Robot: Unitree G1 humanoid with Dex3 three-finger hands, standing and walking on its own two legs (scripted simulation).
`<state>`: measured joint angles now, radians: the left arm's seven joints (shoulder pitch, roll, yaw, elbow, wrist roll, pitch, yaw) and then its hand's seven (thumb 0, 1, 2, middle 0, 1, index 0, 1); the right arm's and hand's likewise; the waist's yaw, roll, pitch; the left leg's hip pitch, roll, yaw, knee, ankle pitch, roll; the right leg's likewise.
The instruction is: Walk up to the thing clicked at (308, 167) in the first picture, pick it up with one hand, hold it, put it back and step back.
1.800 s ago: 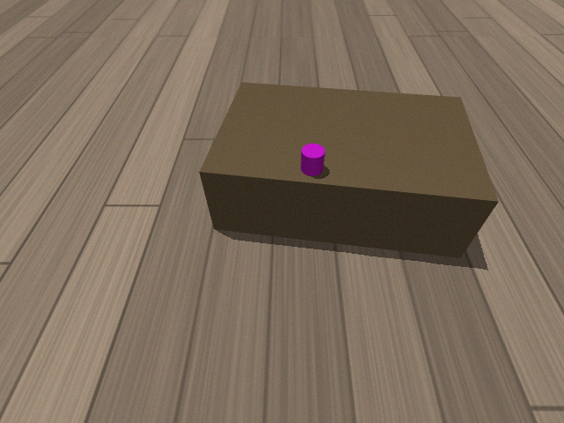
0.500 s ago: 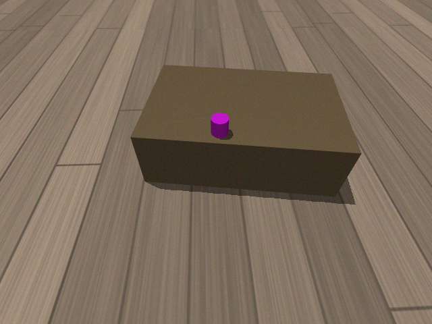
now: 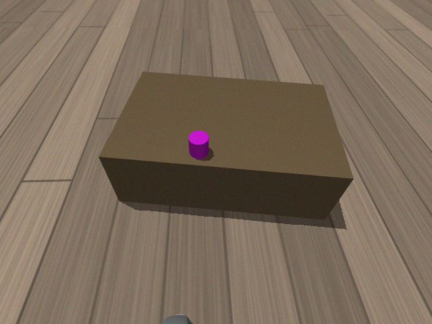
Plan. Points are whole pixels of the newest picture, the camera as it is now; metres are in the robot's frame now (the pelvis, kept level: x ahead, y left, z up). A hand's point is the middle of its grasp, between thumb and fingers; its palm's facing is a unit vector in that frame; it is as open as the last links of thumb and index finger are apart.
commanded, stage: walk up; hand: left
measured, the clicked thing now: (198, 144) +0.87 +0.15 -0.36
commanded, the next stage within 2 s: none
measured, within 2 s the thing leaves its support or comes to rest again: neither
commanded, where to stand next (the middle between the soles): +0.48 -0.06 m, yaw +0 degrees
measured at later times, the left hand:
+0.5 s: hand (145, 233) +0.33 +0.21 -0.12, palm faces -0.10 -0.91 -0.41, open 7.3 cm
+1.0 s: hand (153, 221) +0.38 +0.21 -0.16, palm faces -0.03 -0.94 -0.34, open 7.4 cm
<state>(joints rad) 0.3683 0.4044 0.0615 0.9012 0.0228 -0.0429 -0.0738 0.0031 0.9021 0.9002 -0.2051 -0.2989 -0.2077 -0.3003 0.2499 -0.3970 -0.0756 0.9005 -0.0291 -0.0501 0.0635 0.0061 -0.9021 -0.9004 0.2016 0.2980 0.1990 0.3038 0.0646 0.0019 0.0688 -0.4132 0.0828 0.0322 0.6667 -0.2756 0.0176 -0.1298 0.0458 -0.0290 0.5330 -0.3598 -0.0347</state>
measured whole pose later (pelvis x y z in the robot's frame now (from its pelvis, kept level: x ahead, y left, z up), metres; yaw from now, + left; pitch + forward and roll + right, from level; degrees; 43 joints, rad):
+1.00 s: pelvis +0.36 -0.06 -0.01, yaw -1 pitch -3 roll +0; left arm 0.36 0.42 0.04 0.85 0.01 -0.04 -0.03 0.00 0.91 0.90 -0.20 -0.30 -0.20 -0.30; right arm 0.26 -0.40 -0.06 0.81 -0.02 -0.07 0.04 0.01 -0.90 -0.90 0.20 0.30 0.20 0.30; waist 0.03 -0.04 0.11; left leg -0.36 0.04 0.06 0.64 -0.23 0.02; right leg -0.28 -0.02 -0.05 0.94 -0.49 -0.04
